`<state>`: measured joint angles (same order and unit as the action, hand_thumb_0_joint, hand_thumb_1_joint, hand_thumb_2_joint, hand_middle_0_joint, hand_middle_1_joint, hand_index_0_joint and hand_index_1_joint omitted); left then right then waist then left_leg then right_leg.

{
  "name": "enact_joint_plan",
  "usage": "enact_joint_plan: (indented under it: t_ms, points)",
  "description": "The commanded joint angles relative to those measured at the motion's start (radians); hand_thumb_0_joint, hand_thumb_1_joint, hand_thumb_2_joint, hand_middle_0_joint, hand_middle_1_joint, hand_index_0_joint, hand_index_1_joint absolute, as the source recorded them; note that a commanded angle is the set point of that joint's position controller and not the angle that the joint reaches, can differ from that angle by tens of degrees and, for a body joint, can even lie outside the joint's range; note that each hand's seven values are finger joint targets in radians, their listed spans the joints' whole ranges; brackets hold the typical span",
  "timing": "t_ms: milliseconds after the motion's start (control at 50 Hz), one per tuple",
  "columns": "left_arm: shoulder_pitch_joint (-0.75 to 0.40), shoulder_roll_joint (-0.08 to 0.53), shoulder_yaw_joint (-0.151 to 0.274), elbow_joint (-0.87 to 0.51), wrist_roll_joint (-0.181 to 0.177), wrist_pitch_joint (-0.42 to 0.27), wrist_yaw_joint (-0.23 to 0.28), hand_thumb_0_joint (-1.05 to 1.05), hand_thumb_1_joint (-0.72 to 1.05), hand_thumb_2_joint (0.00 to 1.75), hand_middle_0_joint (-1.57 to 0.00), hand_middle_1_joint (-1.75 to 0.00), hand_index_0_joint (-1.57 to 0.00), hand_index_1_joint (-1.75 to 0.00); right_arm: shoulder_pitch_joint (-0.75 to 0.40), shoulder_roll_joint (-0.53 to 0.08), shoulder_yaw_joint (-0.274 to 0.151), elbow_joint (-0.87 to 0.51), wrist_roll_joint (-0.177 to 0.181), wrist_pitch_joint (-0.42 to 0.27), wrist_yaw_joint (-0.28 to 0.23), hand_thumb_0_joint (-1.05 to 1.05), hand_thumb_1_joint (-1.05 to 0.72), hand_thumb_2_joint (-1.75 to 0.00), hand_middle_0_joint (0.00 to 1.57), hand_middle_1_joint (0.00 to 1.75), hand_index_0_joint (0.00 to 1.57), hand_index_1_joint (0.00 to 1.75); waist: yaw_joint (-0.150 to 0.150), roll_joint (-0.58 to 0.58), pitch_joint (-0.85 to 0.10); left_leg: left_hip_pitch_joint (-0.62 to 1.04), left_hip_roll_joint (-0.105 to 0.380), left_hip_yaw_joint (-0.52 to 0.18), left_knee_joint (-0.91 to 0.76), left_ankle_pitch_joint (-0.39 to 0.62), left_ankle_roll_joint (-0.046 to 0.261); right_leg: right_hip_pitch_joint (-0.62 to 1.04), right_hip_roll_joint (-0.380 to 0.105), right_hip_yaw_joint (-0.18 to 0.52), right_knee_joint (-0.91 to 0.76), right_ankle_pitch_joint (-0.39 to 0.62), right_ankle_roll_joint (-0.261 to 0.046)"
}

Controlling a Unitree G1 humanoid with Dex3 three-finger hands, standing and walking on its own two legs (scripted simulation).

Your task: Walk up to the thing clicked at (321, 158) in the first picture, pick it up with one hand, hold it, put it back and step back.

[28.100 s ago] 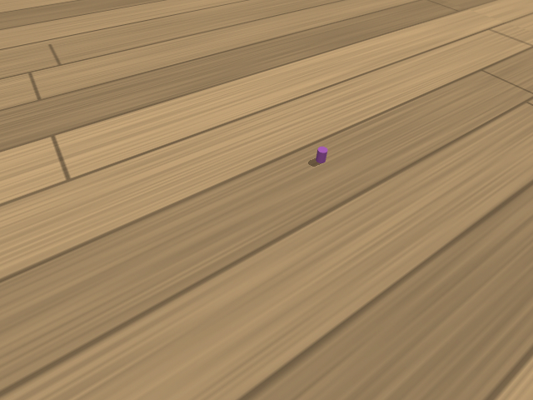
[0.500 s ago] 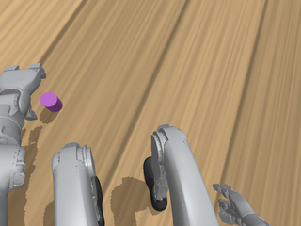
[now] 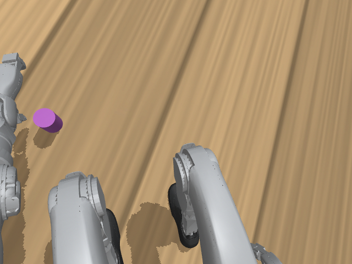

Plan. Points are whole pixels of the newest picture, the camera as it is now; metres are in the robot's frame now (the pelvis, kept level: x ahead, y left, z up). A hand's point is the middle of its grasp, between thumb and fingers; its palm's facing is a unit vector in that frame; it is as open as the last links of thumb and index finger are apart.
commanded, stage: home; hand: left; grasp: from above
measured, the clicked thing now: (48, 121) +0.49 +0.24 -0.31
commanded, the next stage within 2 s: none
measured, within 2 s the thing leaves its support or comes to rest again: neither
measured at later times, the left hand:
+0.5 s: hand out of the picture +0.31 +0.22 +0.05, palm faces -0.24 -0.69 -0.68, open 7.6 cm
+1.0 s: hand out of the picture +0.24 +0.20 +0.26, palm faces +0.14 -0.96 -0.24, open 7.4 cm
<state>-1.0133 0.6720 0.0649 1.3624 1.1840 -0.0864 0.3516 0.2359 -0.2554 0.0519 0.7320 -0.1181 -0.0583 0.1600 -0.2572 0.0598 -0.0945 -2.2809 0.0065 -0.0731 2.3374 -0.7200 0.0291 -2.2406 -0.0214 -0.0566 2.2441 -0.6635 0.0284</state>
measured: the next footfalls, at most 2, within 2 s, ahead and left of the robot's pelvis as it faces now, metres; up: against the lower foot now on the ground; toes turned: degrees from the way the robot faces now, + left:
none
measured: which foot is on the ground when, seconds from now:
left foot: down 0.00-1.00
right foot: down 0.00-1.00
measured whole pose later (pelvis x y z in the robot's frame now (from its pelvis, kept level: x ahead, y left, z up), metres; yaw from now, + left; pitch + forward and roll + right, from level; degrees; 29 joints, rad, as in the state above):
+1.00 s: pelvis +0.05 +0.00 +0.33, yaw +6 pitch +15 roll -3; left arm 0.33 0.22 0.03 0.05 -0.04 0.40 0.09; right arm 0.28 -0.22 0.05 0.54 0.04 -0.13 -0.15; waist -0.06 0.05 -0.18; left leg -0.89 0.03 -0.04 1.16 -0.53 0.00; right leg -0.86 0.00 -0.06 1.09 -0.48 0.01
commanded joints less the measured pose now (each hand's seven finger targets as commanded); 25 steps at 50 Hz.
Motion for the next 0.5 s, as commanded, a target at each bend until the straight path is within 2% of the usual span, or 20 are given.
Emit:
enact_joint_plan:
  t_ms: [0, 20, 40, 60, 80, 100, 120, 140, 160, 180, 200, 220, 280, 300, 340, 360, 420, 460, 480]
  points:
    - [-0.163, 0.136, -0.001, -0.176, -0.099, 0.034, -0.051, 0.0, 0.14, 0.93, -0.22, -0.58, -0.2, -0.59, 0.244, -0.284, -0.113, -0.047, 0.029, 0.012, -0.006, 0.0, -0.89, -0.9, 0.2, 0.3, 0.2, 0.3, 0.014, 0.182, -0.773, 0.599, -0.025, 0.037, -0.331, 0.351, 0.001, 0.499, 0.032, -0.07, -0.275, 0.329, -0.067]
    - [-0.152, 0.125, -0.012, -0.24, -0.13, 0.034, -0.075, 0.0, 0.22, 0.89, -0.21, -0.52, -0.2, -0.53, 0.245, -0.273, -0.116, -0.049, 0.04, 0.02, -0.007, 0.0, -0.89, -0.9, 0.2, 0.3, 0.2, 0.3, 0.033, 0.179, -0.786, 0.581, -0.029, 0.039, -0.346, 0.34, 0.006, 0.533, 0.033, -0.063, -0.295, 0.325, -0.068]
    - [-0.091, 0.208, 0.053, -0.271, -0.149, 0.04, -0.091, 0.0, 0.3, 0.89, -0.21, -0.49, -0.2, -0.5, 0.245, -0.284, -0.129, -0.07, 0.048, 0.028, -0.011, 0.0, -0.89, -0.9, 0.2, 0.3, 0.2, 0.3, 0.058, 0.143, -0.811, 0.592, -0.027, 0.039, -0.363, 0.337, 0.01, 0.583, 0.034, -0.056, -0.312, 0.327, -0.064]
    - [-0.044, 0.161, 0.036, -0.332, -0.188, 0.044, -0.118, 0.0, 0.38, 0.93, -0.21, -0.49, -0.2, -0.5, 0.232, -0.281, -0.132, -0.104, 0.055, 0.033, -0.01, 0.0, -0.89, -0.9, 0.2, 0.3, 0.2, 0.3, 0.073, 0.155, -0.804, 0.602, -0.032, 0.038, -0.391, 0.337, 0.006, 0.602, 0.026, -0.051, -0.332, 0.322, -0.066]
    - [-0.018, 0.166, 0.049, -0.454, -0.235, 0.042, -0.135, 0.0, 0.46, 0.92, -0.21, -0.47, -0.2, -0.47, 0.218, -0.272, -0.141, -0.123, 0.065, 0.041, -0.012, 0.0, -0.9, -0.9, 0.2, 0.3, 0.2, 0.3, 0.107, 0.155, -0.863, 0.629, -0.03, 0.041, -0.418, 0.326, 0.007, 0.657, 0.028, -0.045, -0.353, 0.316, -0.065]
    - [0.083, 0.092, 0.009, -0.44, -0.265, 0.058, -0.159, 0.0, 0.54, 0.96, -0.22, -0.47, -0.21, -0.48, 0.213, -0.256, -0.135, -0.127, 0.071, 0.047, -0.011, 0.0, -0.9, -0.9, 0.2, 0.3, 0.2, 0.3, 0.103, 0.118, -0.825, 0.621, -0.032, 0.043, -0.443, 0.307, 0.009, 0.684, 0.03, -0.041, -0.383, 0.309, -0.061]
    - [0.109, 0.087, 0.021, -0.522, -0.314, 0.066, -0.169, 0.0, 0.59, 0.95, -0.21, -0.44, -0.21, -0.45, 0.193, -0.251, -0.138, -0.142, 0.079, 0.053, -0.019, 0.0, -0.9, -0.9, 0.2, 0.3, 0.2, 0.3, 0.113, 0.075, -0.808, 0.609, -0.032, 0.051, -0.454, 0.277, 0.016, 0.7, 0.034, -0.034, -0.421, 0.287, -0.058]
    - [0.144, 0.066, 0.019, -0.595, -0.35, 0.07, -0.181, 0.0, 0.65, 0.96, -0.22, -0.44, -0.21, -0.44, 0.173, -0.244, -0.137, -0.159, 0.087, 0.055, -0.024, 0.0, -0.9, -0.9, 0.2, 0.3, 0.2, 0.3, 0.109, 0.066, -0.787, 0.593, -0.035, 0.048, -0.479, 0.265, 0.017, 0.728, 0.031, -0.03, -0.442, 0.287, -0.057]
    - [0.157, 0.08, 0.044, -0.657, -0.388, 0.075, -0.188, 0.0, 0.7, 0.94, -0.21, -0.4, -0.21, -0.41, 0.158, -0.238, -0.143, -0.167, 0.092, 0.058, -0.034, 0.0, -0.9, -0.9, 0.2, 0.3, 0.2, 0.3, 0.124, 0.044, -0.784, 0.599, -0.033, 0.049, -0.494, 0.247, 0.019, 0.75, 0.034, -0.023, -0.466, 0.273, -0.055]
    - [0.193, 0.055, 0.041, -0.681, -0.421, 0.082, -0.2, 0.0, 0.78, 0.95, -0.21, -0.37, -0.21, -0.37, 0.14, -0.236, -0.146, -0.17, 0.096, 0.059, -0.043, 0.0, -0.9, -0.9, 0.2, 0.3, 0.2, 0.3, 0.121, 0.033, -0.741, 0.612, -0.031, 0.038, -0.514, 0.24, 0.015, 0.746, 0.03, -0.022, -0.481, 0.267, -0.057]
    - [0.206, 0.02, 0.014, -0.75, -0.45, 0.082, -0.214, 0.0, 0.86, 0.94, -0.21, -0.35, -0.21, -0.35, 0.126, -0.22, -0.153, -0.18, 0.101, 0.058, -0.05, 0.0, -0.9, -0.9, 0.2, 0.3, 0.2, 0.3, 0.125, 0.036, -0.742, 0.641, -0.026, 0.04, -0.539, 0.23, 0.015, 0.76, 0.033, -0.017, -0.504, 0.256, -0.054]
    - [0.24, 0.002, 0.009, -0.782, -0.473, 0.087, -0.221, 0.0, 0.9, 0.91, -0.2, -0.31, -0.2, -0.31, 0.111, -0.214, -0.153, -0.18, 0.105, 0.056, -0.058, 0.0, -0.9, -0.9, 0.2, 0.3, 0.2, 0.3, 0.125, 0.03, -0.723, 0.664, -0.024, 0.034, -0.564, 0.222, 0.014, 0.773, 0.031, -0.014, -0.529, 0.25, -0.054]
    - [0.291, -0.04, 0.01, -0.901, -0.547, 0.101, -0.223, 0.0, 0.9, 0.9, -0.2, -0.3, -0.2, -0.3, 0.063, -0.199, -0.166, -0.193, 0.115, 0.048, -0.086, 0.0, -0.9, -0.9, 0.2, 0.3, 0.2, 0.3, 0.143, 0.049, -0.702, 0.758, -0.017, 0.023, -0.639, 0.148, 0.007, 0.781, 0.029, -0.002, -0.593, 0.176, -0.056]
    - [0.311, -0.083, -0.026, -0.938, -0.57, 0.107, -0.224, 0.0, 0.9, 0.9, -0.2, -0.3, -0.2, -0.3, 0.047, -0.192, -0.165, -0.195, 0.117, 0.042, -0.094, 0.0, -0.9, -0.9, 0.2, 0.3, 0.2, 0.3, 0.138, 0.07, -0.691, 0.786, -0.013, 0.023, -0.671, 0.131, 0.005, 0.793, 0.029, 0.001, -0.617, 0.169, -0.054]
    - [0.401, -0.129, -0.043, -0.936, -0.619, 0.125, -0.22, 0.0, 0.9, 0.9, -0.2, -0.3, -0.2, -0.3, 0.019, -0.19, -0.16, -0.194, 0.124, 0.028, -0.114, 0.0, -0.9, -0.9, 0.2, 0.3, 0.2, 0.3, 0.137, 0.058, -0.611, 0.827, -0.01, 0.003, -0.738, 0.069, 0.0, 0.783, 0.026, 0.001, -0.66, 0.121, -0.054]
    - [0.433, -0.119, -0.024, -0.966, -0.646, 0.133, -0.213, 0.0, 0.9, 0.9, -0.2, -0.3, -0.2, -0.3, 0.006, -0.19, -0.159, -0.197, 0.128, 0.02, -0.127, 0.0, -0.9, -0.9, 0.2, 0.3, 0.2, 0.3, 0.15, 0.065, -0.606, 0.869, -0.008, -0.008, -0.772, 0.045, -0.003, 0.795, 0.028, 0.001, -0.679, 0.104, -0.054]
    - [0.504, -0.154, -0.052, -1.058, -0.713, 0.169, -0.213, 0.0, 0.9, 0.9, -0.2, -0.3, -0.2, -0.3, -0.033, -0.18, -0.148, -0.209, 0.14, -0.002, -0.158, 0.0, -0.9, -0.9, 0.2, 0.3, 0.2, 0.3, 0.157, 0.087, -0.611, 0.987, -0.006, -0.028, -0.862, 0.036, -0.011, 0.862, 0.025, 0.004, -0.742, 0.105, -0.054]
    - [0.584, -0.172, -0.043, -1.075, -0.777, 0.201, -0.208, 0.0, 0.9, 0.9, -0.2, -0.3, -0.2, -0.3, -0.06, -0.171, -0.139, -0.214, 0.147, -0.017, -0.179, 0.0, -0.9, -0.9, 0.2, 0.3, 0.2, 0.3, 0.154, 0.045, -0.573, 1.02, -0.008, -0.021, -0.896, 0.048, -0.007, 0.915, 0.026, 0.01, -0.8, 0.106, -0.052]
    - [0.606, -0.192, -0.053, -1.112, -0.812, 0.213, -0.207, 0.0, 0.9, 0.9, -0.2, -0.3, -0.2, -0.3, -0.068, -0.163, -0.133, -0.221, 0.151, -0.024, -0.187, 0.0, -0.9, -0.9, 0.2, 0.3, 0.2, 0.3, 0.147, 0.034, -0.563, 1.032, -0.011, -0.015, -0.913, 0.051, -0.004, 0.95, 0.024, 0.016, -0.832, 0.104, -0.05]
